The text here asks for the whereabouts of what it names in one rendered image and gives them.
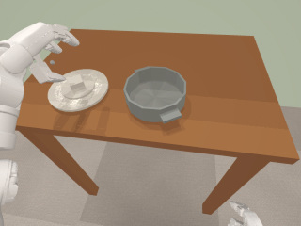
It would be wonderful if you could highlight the left robot upper arm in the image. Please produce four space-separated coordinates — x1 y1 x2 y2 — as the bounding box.
0 159 19 226

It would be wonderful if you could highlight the robot left forearm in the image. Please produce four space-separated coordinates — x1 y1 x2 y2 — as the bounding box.
0 40 33 151

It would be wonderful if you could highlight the lid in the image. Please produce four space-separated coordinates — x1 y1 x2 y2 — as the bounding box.
47 69 109 112

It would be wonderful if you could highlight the knob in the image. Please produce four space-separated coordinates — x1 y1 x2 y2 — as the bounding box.
67 74 85 90

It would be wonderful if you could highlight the left robot hand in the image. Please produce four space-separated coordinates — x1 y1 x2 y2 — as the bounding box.
8 22 80 84

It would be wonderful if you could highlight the table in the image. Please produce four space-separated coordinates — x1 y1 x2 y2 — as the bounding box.
15 29 300 215

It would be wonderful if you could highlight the pot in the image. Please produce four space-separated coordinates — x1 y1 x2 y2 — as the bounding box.
123 66 186 124

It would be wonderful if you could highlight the right robot hand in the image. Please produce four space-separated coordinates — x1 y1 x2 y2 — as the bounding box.
228 201 263 226

